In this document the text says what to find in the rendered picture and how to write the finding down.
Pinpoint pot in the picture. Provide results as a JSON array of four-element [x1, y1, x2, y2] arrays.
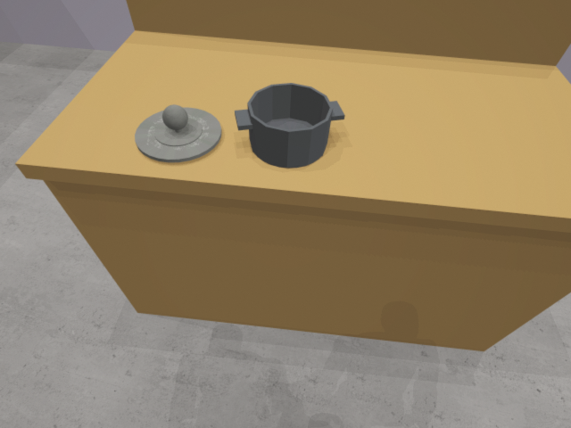
[[235, 83, 345, 169]]

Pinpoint knob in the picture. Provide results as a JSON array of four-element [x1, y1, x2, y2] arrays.
[[162, 104, 188, 130]]

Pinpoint table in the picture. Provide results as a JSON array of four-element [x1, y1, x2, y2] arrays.
[[15, 0, 571, 351]]

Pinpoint lid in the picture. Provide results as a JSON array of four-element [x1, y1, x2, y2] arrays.
[[135, 107, 221, 162]]

